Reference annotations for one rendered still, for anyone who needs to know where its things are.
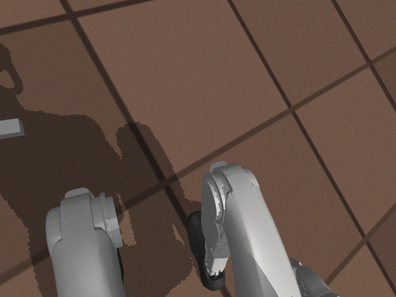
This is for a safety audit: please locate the right robot foot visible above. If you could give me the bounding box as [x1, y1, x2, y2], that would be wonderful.
[187, 211, 225, 291]

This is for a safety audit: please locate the right robot hand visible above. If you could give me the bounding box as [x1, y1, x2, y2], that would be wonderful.
[289, 258, 332, 297]

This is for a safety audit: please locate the small box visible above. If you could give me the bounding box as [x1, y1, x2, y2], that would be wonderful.
[0, 118, 25, 139]

